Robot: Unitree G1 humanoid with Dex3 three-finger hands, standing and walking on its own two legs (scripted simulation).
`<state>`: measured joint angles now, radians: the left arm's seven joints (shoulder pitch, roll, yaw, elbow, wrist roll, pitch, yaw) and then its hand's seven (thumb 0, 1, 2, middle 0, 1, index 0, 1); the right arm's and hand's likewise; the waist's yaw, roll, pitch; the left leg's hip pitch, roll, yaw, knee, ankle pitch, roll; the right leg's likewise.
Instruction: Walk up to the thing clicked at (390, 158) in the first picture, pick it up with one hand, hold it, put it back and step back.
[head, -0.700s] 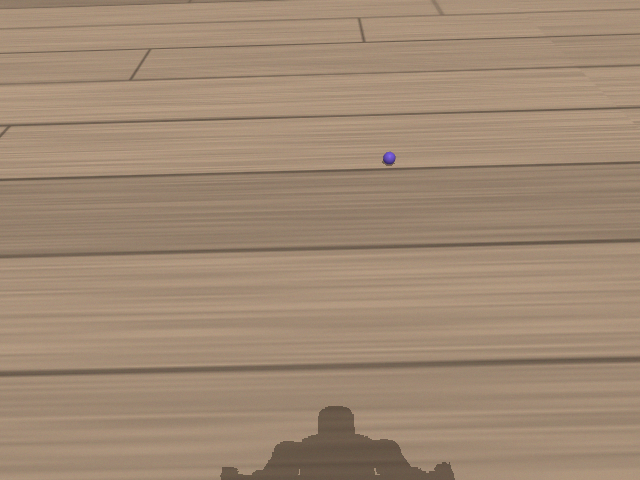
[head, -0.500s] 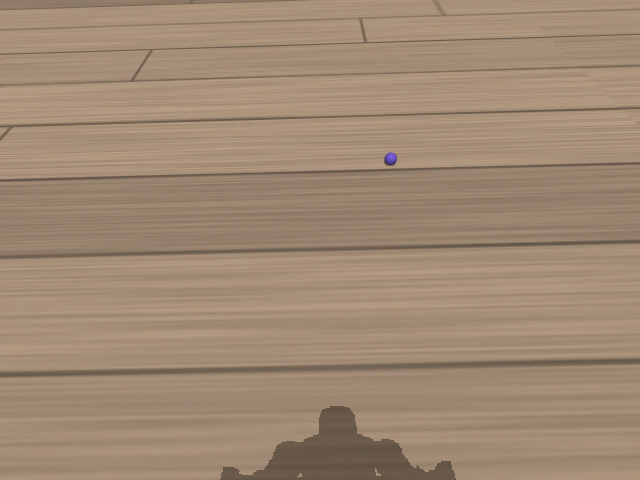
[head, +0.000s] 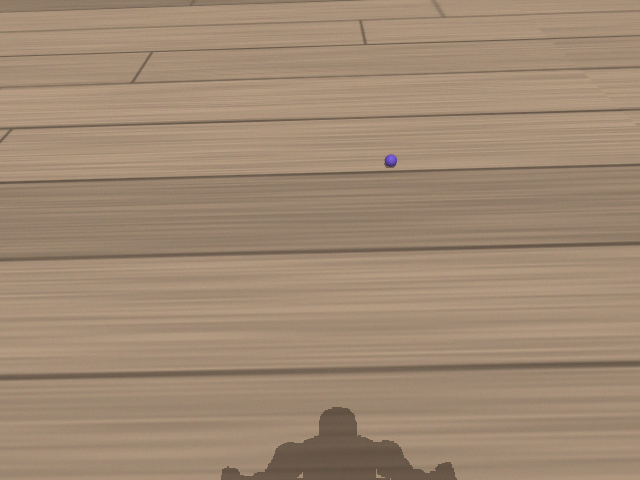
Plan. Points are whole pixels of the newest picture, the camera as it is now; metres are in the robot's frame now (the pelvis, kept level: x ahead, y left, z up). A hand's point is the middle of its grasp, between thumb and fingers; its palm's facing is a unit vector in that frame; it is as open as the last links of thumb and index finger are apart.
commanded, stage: stand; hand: left
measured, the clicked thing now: (390, 160) +1.70 -0.33 -0.75
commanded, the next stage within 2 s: walk up in 0.42 s
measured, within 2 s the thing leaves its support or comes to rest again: neither
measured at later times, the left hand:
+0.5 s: hand out of the picture +0.08 +0.25 -0.16, palm faces -0.05 -0.94 -0.33, open 7.4 cm
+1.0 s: hand (236, 449) +0.22 +0.15 -0.15, palm faces -0.13 -0.92 -0.36, open 7.4 cm
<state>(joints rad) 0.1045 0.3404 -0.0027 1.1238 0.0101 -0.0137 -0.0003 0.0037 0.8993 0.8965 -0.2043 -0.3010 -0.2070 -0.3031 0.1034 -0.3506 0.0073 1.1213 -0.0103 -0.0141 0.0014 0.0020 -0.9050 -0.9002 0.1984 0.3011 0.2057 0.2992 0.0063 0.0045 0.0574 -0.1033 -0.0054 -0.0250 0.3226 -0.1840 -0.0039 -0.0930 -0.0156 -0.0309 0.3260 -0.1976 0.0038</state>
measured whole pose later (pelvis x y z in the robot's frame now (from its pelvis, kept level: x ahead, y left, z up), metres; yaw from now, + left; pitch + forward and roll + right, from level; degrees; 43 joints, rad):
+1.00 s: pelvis +0.17 -0.12 -0.01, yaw -12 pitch -3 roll -1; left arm 0.36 0.38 0.06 0.96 0.01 -0.06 -0.07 0.00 0.90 0.90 -0.21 -0.30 -0.21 -0.30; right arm 0.18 -0.43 -0.07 0.93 -0.02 -0.05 0.09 0.01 -0.91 -0.90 0.20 0.30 0.20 0.30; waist 0.07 0.06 0.05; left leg -0.49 0.09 0.04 0.97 -0.30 0.01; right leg -0.11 0.00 -0.03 0.46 -0.30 -0.02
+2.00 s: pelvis +0.66 -0.25 -0.01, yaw -17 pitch -2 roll -2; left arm 0.35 0.41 0.05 0.87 0.01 -0.10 -0.05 0.01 0.89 0.90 -0.21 -0.30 -0.21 -0.30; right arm 0.23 -0.44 -0.08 0.87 -0.02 -0.04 0.09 0.00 -0.91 -0.90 0.20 0.30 0.20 0.30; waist 0.05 0.05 0.09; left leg -0.50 0.10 0.01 0.66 -0.15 0.00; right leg -0.09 -0.01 -0.09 0.47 -0.35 -0.01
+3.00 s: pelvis +1.02 -0.34 -0.01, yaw -15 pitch -3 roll -2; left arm 0.36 0.41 0.06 0.86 0.02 -0.09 -0.04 0.00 0.89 0.90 -0.21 -0.30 -0.21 -0.30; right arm 0.29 -0.44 -0.07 0.90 -0.03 -0.01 0.08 0.00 -0.91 -0.90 0.20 0.30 0.20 0.30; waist 0.03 0.05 0.08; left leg -0.46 0.08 -0.01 0.67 -0.19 0.00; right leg -0.10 -0.02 -0.13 0.45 -0.31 -0.01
